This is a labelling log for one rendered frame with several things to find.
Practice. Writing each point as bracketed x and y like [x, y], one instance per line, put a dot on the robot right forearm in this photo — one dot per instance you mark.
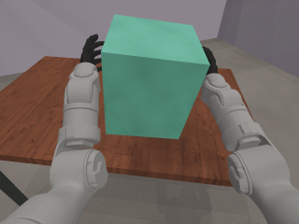
[237, 127]

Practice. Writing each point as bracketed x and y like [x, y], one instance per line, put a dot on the left robot upper arm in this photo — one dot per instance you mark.
[75, 176]

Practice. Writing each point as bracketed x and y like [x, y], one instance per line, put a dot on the carton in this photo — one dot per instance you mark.
[152, 72]

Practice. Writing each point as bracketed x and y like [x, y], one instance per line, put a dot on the right robot upper arm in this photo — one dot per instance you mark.
[261, 173]

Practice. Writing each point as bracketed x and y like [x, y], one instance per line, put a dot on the left robot hand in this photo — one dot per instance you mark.
[88, 53]

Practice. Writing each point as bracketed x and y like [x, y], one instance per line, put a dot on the right robot hand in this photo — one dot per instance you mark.
[213, 68]

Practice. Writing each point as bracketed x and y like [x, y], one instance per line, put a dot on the robot left forearm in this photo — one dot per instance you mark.
[81, 108]

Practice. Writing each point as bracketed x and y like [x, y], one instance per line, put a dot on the table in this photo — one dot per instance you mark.
[32, 112]

